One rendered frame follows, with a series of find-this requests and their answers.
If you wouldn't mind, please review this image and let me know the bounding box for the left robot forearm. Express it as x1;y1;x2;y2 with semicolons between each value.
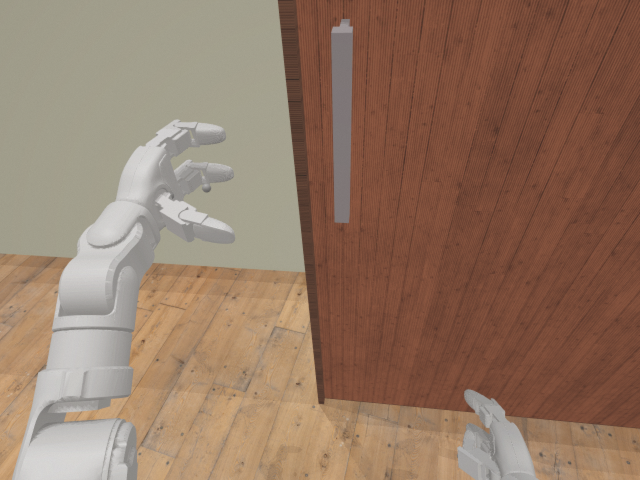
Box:
12;201;161;480

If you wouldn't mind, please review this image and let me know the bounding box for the wardrobe door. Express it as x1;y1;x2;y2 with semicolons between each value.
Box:
296;0;640;428

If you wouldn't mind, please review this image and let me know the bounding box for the robot right hand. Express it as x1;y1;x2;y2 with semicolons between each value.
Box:
457;389;536;480

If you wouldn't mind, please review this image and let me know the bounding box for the handle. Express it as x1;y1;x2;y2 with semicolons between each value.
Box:
331;19;353;223

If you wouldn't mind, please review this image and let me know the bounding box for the robot left upper arm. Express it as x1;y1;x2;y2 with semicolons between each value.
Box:
18;418;138;480

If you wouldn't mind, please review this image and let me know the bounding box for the robot left hand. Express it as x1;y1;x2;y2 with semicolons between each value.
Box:
115;119;235;244

